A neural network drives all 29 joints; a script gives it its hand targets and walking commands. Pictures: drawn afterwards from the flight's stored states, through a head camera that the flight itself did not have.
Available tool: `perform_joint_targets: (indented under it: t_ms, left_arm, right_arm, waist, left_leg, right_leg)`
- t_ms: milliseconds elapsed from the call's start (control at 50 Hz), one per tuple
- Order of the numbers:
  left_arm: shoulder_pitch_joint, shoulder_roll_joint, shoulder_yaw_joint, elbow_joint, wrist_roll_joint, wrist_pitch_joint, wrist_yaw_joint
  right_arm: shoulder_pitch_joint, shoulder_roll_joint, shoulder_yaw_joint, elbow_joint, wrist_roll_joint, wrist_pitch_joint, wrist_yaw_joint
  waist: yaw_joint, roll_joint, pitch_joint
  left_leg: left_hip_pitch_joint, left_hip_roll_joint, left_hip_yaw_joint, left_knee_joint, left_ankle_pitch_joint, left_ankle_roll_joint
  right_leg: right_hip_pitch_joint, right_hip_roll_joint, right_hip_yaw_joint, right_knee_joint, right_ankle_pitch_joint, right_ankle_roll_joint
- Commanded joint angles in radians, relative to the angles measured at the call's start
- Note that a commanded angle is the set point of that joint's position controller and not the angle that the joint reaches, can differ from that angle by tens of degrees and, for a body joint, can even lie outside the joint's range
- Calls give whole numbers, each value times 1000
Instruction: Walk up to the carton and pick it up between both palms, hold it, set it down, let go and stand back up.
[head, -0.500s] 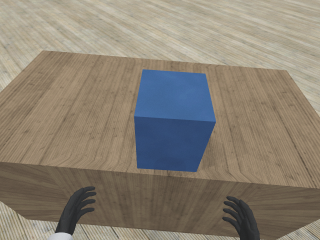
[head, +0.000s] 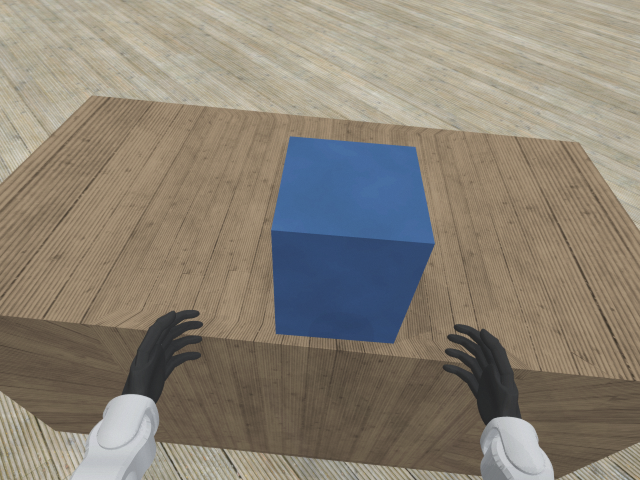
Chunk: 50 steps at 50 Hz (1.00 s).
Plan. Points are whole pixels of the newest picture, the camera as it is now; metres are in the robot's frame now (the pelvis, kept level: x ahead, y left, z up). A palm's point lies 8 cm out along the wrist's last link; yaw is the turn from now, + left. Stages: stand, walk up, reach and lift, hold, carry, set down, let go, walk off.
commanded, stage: reach and lift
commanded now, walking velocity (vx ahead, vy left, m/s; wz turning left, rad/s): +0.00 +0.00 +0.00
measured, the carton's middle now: (343, 243) +0.47 -0.01 +0.01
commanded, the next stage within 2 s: none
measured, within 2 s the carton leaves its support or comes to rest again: neither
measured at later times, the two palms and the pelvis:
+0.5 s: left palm (155, 300) +0.29 +0.22 +0.08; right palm (501, 324) +0.29 -0.19 +0.08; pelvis -0.02 +0.00 +0.00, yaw +0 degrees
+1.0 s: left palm (163, 225) +0.36 +0.22 +0.14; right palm (499, 251) +0.36 -0.19 +0.13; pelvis -0.03 +0.00 +0.00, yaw +1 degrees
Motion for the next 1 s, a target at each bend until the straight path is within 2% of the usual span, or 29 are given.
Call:
perform_joint_targets:
  t_ms: [0, 140, 300, 440, 540, 700, 980]
  left_arm:
    - [-241, 124, 106, -264, 3, 44, -17]
    - [-366, 128, 129, -283, -10, 163, -38]
    - [-555, 155, 146, -292, -34, 242, -22]
    - [-720, 181, 177, -257, -37, 304, -8]
    - [-834, 195, 200, -212, -29, 352, -7]
    - [-1024, 218, 211, -110, -29, 407, -5]
    - [-1321, 281, 200, 89, -47, 399, 1]
  right_arm:
    - [-213, -124, -63, -259, 16, 13, -20]
    - [-346, -156, -95, -279, 33, 106, -29]
    - [-556, -196, -137, -276, 43, 179, -22]
    - [-742, -220, -141, -210, 59, 225, -26]
    - [-868, -232, -142, -151, 66, 260, -36]
    - [-1072, -249, -161, -59, 61, 319, -45]
    - [-1397, -279, -168, 129, 62, 369, -38]
  waist:
    - [-8, 63, -167]
    - [-26, 51, -201]
    - [-36, 52, -269]
    - [-37, 52, -373]
    - [-43, 55, -436]
    - [-61, 57, -499]
    - [-73, 70, -655]
  left_leg:
    - [52, -33, -18, -27, 375, -27]
    - [85, -30, -37, -33, 379, -31]
    - [89, -26, -44, -30, 333, -22]
    - [84, -34, -39, -18, 348, -6]
    - [85, -41, -38, -8, 369, 2]
    - [78, -43, -43, 2, 352, 17]
    - [56, -46, -52, 34, 390, 34]
  right_leg:
    - [32, -16, 34, -28, 372, 35]
    - [16, -6, 25, -46, 348, 28]
    - [-14, 6, 14, -30, 319, 24]
    - [2, 10, 15, -1, 370, 34]
    - [6, 13, 13, 13, 396, 40]
    - [-20, 17, 3, 22, 369, 34]
    - [-50, 20, -1, 46, 404, 22]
